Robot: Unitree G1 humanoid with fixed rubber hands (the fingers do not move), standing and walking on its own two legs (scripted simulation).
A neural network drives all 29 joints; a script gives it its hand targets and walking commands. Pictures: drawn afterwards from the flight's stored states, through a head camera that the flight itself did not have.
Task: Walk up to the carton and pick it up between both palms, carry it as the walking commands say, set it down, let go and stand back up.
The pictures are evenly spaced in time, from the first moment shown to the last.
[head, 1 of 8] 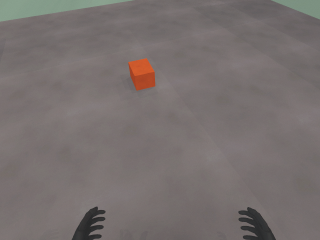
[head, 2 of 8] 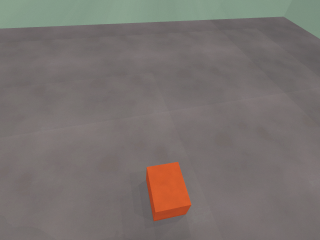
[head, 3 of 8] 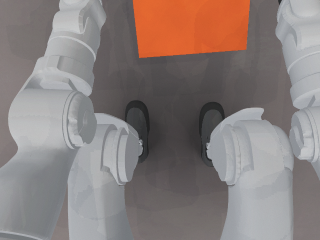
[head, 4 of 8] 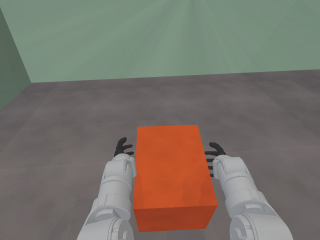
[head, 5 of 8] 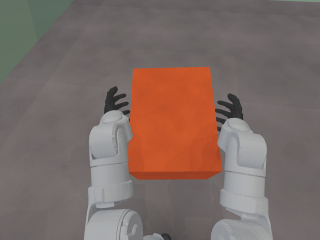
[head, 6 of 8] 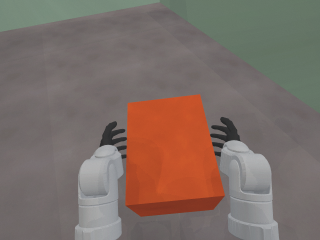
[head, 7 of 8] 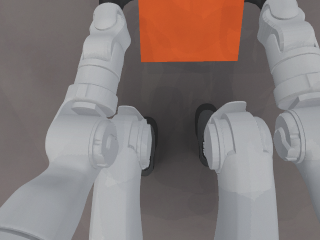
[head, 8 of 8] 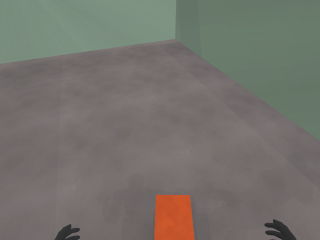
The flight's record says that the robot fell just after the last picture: no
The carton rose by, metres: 0.73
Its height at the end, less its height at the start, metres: +0.00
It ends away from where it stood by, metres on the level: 2.39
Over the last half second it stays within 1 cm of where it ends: yes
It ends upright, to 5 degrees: yes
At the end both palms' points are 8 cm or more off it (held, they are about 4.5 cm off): yes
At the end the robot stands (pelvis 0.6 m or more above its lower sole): yes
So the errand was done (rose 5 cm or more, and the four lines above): yes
